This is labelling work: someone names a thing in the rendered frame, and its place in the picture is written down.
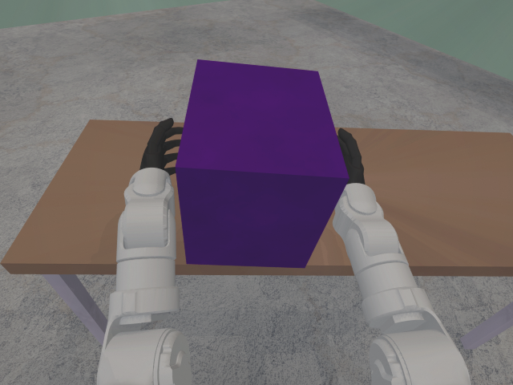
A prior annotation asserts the robot left forearm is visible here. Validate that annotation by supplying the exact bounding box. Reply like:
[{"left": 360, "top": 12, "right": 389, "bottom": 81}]
[{"left": 97, "top": 168, "right": 180, "bottom": 385}]

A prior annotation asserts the robot right forearm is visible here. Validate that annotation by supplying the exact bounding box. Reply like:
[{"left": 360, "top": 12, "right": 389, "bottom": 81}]
[{"left": 333, "top": 183, "right": 471, "bottom": 385}]

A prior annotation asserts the carton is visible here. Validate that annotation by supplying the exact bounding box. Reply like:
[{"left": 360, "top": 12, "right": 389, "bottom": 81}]
[{"left": 176, "top": 59, "right": 349, "bottom": 268}]

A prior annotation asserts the left robot upper arm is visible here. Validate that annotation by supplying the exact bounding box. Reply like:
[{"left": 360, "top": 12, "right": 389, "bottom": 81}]
[{"left": 98, "top": 328, "right": 192, "bottom": 385}]

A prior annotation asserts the right robot upper arm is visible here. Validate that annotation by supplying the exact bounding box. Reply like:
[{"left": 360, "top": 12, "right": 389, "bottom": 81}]
[{"left": 369, "top": 329, "right": 470, "bottom": 385}]

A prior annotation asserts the table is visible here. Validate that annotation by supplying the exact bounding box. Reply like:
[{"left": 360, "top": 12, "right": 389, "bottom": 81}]
[{"left": 0, "top": 120, "right": 513, "bottom": 350}]

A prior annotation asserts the right robot hand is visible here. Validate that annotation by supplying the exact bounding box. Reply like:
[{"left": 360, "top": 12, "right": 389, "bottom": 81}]
[{"left": 337, "top": 128, "right": 365, "bottom": 184}]

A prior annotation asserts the left robot hand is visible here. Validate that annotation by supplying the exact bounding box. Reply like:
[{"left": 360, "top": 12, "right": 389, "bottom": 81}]
[{"left": 139, "top": 118, "right": 183, "bottom": 176}]

